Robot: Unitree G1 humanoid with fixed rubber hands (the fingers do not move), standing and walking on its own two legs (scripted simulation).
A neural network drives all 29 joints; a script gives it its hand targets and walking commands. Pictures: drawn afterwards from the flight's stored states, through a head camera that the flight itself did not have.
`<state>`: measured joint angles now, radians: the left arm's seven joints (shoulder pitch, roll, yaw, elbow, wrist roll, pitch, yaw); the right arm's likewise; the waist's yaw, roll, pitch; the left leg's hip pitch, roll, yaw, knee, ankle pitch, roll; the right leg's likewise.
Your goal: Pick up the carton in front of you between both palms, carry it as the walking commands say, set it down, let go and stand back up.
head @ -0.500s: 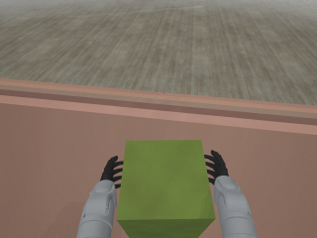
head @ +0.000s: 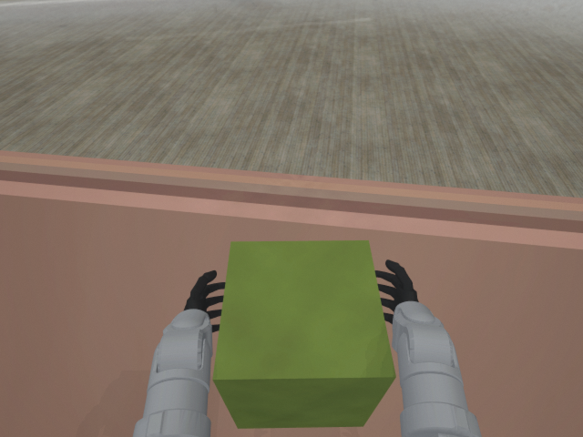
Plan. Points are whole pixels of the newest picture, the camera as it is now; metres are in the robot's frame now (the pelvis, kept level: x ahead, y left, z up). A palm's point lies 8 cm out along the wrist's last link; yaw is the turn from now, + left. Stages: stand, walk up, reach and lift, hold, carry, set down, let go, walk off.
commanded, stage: reach and lift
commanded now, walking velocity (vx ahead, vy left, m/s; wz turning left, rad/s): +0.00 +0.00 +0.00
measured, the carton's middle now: (300, 338) +0.31 +0.00 -0.05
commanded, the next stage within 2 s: hold in 0.60 s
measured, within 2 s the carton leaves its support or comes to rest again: neither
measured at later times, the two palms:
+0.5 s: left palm (201, 313) +0.31 +0.15 +0.03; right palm (407, 304) +0.32 -0.15 +0.04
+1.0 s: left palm (201, 306) +0.30 +0.14 +0.05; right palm (415, 301) +0.31 -0.16 +0.06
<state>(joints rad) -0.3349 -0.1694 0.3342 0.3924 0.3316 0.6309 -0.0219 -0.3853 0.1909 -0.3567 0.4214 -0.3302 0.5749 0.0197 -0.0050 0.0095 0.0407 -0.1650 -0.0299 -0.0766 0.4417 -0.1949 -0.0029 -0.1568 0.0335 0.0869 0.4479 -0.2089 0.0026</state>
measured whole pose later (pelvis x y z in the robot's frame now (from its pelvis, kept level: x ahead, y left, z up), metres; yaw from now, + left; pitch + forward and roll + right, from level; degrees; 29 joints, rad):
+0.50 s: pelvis +0.03 +0.00 +0.01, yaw +0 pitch -4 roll +0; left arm -0.20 -0.14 0.18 0.26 0.26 0.71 0.01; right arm -0.24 0.15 -0.22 0.27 -0.27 0.66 0.01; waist 0.00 0.00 0.01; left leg -0.07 -0.03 -0.07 0.33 -0.18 0.00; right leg -0.06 0.03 0.09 0.34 -0.20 0.00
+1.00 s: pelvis +0.01 +0.00 +0.00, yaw +0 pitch -5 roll +0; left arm -0.28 -0.16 0.23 0.25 0.27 0.79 0.00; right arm -0.31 0.16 -0.26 0.25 -0.28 0.74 0.01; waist -0.01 0.01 0.00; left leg -0.12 -0.03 -0.06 0.42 -0.27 0.00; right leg -0.12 0.03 0.09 0.45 -0.30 0.00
